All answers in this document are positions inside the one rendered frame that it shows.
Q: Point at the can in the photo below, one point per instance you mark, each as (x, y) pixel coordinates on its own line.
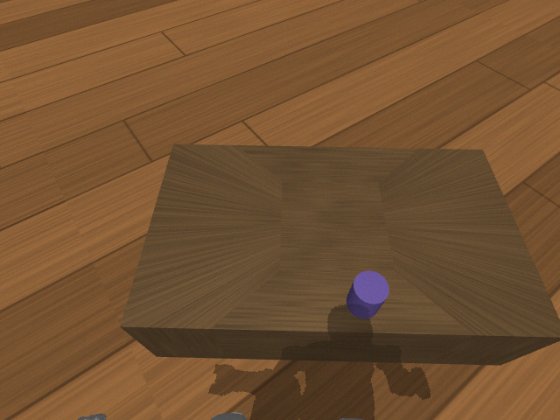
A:
(367, 294)

